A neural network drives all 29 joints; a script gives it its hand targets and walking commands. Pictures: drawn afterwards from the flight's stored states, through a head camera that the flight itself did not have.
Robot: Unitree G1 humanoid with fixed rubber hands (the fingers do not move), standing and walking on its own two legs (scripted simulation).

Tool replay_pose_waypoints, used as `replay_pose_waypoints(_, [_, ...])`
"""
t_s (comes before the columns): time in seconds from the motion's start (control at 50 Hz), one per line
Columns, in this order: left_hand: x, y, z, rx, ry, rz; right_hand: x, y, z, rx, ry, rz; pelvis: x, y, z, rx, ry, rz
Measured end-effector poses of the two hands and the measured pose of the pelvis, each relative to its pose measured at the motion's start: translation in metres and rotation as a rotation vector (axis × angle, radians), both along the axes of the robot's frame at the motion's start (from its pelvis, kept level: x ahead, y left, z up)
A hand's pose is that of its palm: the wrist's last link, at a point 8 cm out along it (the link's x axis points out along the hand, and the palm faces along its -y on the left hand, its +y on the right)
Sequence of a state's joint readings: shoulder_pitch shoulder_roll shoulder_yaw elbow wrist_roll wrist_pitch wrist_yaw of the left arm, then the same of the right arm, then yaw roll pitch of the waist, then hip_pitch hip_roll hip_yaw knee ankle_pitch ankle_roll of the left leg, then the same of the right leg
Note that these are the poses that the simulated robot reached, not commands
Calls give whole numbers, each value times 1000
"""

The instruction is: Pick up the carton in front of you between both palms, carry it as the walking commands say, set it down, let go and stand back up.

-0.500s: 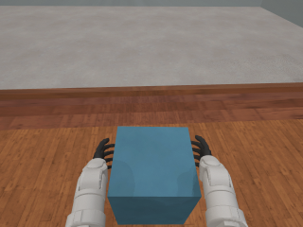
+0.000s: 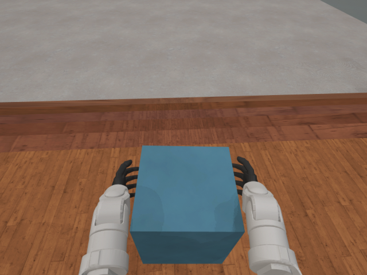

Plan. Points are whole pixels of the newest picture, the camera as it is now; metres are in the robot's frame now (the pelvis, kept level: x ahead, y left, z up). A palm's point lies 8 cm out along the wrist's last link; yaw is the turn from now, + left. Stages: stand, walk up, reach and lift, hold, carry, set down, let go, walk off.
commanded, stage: reach and lift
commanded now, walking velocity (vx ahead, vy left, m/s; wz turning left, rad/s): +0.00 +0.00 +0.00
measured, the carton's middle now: (184, 207) +0.29 +0.00 -0.05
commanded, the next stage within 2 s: hold in 0.40 s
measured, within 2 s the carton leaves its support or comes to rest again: neither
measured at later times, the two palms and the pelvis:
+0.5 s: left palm (119, 188) +0.29 +0.15 +0.04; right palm (251, 184) +0.30 -0.15 +0.05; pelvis +0.01 +0.00 +0.00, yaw +0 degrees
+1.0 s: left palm (118, 188) +0.29 +0.15 +0.05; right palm (253, 184) +0.29 -0.15 +0.06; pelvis +0.00 +0.00 +0.00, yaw +0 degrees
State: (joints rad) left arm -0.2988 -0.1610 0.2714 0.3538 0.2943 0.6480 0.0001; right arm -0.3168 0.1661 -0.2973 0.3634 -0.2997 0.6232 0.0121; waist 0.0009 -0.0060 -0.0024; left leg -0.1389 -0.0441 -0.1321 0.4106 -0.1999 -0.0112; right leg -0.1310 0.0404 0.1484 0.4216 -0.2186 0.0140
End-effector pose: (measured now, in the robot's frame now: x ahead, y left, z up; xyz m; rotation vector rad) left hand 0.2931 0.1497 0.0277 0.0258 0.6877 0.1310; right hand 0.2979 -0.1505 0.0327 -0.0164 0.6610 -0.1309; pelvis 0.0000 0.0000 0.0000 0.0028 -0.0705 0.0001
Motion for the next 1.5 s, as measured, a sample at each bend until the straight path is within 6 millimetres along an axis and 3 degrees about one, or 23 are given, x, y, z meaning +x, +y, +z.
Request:
replay_pose_waypoints(0.4, [0, 0, 8, 14, 2, -5, 1, 0, 8, -13, 1, 14, 10, -2, 3, 0, -18, 3])
replay_pose_waypoints(0.58, [-5, -2, 24, 10, -30, -6, -4, -2, 25, -9, -31, 7, 8, -2, 4, 0, -42, 3])
replay_pose_waypoints(0.92, [-8, -1, 24, -3, -15, 2, -9, -1, 24, 3, -16, -5, -4, 0, 2, -1, -59, 0])
replay_pose_waypoints(1.5, [-5, -2, 23, 13, -9, -7, -5, -2, 23, -12, -9, 6, 5, -1, 4, 0, -55, 1])
